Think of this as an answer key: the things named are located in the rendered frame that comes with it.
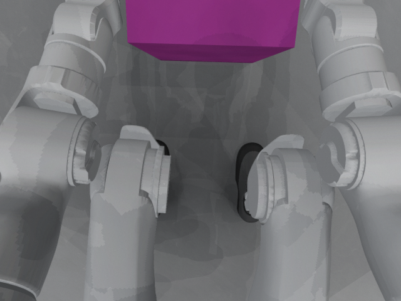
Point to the right robot forearm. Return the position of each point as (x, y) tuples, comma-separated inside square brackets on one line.
[(348, 53)]

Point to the carton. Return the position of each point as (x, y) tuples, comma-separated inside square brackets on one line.
[(235, 31)]

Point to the left robot thigh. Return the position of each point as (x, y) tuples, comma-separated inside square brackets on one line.
[(123, 221)]

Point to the left robot upper arm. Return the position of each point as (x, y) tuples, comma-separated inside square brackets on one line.
[(44, 155)]

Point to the right robot foot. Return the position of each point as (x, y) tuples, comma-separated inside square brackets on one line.
[(245, 159)]

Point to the right robot upper arm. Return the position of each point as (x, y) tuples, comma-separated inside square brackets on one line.
[(362, 157)]

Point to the left robot forearm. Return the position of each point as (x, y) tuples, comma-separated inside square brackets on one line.
[(75, 57)]

